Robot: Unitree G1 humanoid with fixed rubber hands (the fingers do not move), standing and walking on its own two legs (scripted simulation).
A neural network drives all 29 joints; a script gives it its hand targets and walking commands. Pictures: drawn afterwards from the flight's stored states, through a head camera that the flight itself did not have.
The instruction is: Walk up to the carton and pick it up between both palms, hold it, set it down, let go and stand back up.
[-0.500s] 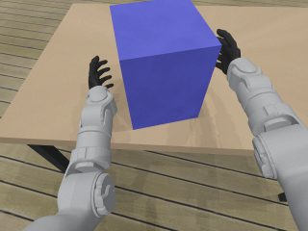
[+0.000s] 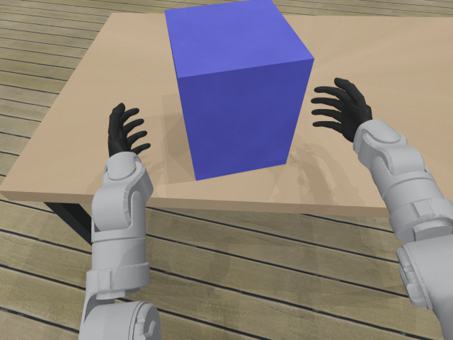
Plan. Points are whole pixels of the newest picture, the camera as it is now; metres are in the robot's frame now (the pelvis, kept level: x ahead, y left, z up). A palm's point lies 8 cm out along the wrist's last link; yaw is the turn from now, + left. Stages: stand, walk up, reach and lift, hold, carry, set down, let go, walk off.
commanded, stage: set down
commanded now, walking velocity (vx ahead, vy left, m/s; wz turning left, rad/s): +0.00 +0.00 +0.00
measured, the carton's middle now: (230, 94) +0.55 +0.04 +0.11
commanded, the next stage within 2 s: none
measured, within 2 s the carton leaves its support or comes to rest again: neither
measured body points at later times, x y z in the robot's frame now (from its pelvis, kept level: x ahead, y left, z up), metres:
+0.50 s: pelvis +0.01 -0.01 +0.00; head +0.03 -0.02 +0.45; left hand +0.33 +0.21 +0.15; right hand +0.43 -0.19 +0.14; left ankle +0.03 +0.17 -0.74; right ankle +0.02 -0.08 -0.74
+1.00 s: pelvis +0.00 -0.01 +0.01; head +0.01 -0.01 +0.46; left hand +0.27 +0.20 +0.14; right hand +0.38 -0.23 +0.11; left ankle +0.03 +0.17 -0.74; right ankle +0.02 -0.08 -0.74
